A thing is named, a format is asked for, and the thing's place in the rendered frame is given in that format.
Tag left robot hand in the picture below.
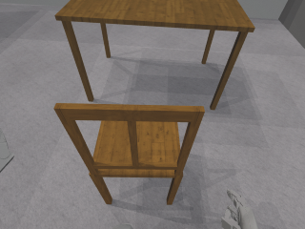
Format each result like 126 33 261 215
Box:
0 128 14 173

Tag right robot hand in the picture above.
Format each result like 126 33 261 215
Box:
221 189 258 229

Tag table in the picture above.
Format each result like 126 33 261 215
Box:
55 0 255 111

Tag chair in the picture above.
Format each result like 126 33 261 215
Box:
54 103 205 205

